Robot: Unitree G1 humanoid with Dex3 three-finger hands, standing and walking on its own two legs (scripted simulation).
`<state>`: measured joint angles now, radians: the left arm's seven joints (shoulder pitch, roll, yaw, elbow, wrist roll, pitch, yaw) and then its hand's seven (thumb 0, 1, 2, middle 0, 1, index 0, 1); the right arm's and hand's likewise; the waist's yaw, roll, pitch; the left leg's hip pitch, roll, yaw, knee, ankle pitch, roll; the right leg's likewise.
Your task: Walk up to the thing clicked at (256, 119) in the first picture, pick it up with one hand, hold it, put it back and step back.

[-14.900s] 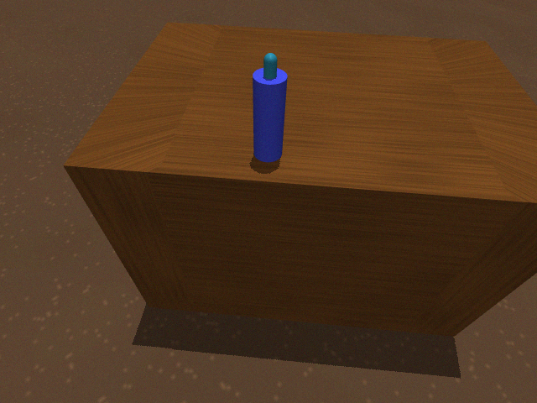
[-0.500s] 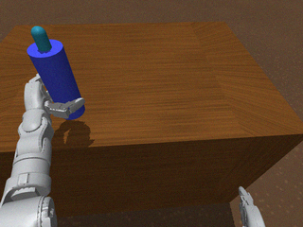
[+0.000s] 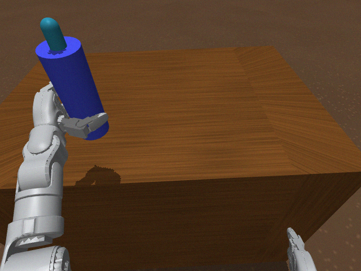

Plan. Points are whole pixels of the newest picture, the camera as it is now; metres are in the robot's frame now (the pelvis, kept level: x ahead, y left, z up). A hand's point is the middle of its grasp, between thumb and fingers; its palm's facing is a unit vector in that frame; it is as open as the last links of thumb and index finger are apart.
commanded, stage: lift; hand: left
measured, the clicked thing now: (75, 86) +0.38 +0.18 +0.27
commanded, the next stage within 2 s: hold in 0.92 s
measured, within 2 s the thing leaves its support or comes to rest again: neither
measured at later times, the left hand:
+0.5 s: hand (74, 96) +0.35 +0.17 +0.26, palm faces +0.16 -0.99 +0.02, open 9.9 cm
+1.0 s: hand (66, 88) +0.34 +0.17 +0.29, palm faces +0.16 -0.99 +0.02, open 9.9 cm
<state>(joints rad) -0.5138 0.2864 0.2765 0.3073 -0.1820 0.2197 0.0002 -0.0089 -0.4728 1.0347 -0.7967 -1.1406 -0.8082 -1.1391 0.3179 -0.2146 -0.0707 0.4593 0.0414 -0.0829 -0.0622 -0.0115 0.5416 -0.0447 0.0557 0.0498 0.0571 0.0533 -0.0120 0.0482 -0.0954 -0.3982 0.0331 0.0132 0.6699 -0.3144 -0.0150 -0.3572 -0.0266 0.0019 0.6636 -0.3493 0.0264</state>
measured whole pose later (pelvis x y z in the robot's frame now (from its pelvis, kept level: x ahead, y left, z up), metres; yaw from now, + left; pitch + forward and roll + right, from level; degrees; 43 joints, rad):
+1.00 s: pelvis -0.01 +0.00 +0.01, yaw +1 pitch -2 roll +0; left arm -0.54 0.27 0.30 -0.07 -0.23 0.70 0.03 -0.01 -0.48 1.05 -0.80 -1.15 -0.81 -1.14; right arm 0.27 -0.23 -0.10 0.60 0.06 -0.21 -0.03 -0.01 0.54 -0.05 0.05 0.05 0.06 0.05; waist 0.02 0.07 -0.08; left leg -0.28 0.02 0.00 0.57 -0.26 -0.01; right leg -0.23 -0.04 -0.01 0.58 -0.31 0.03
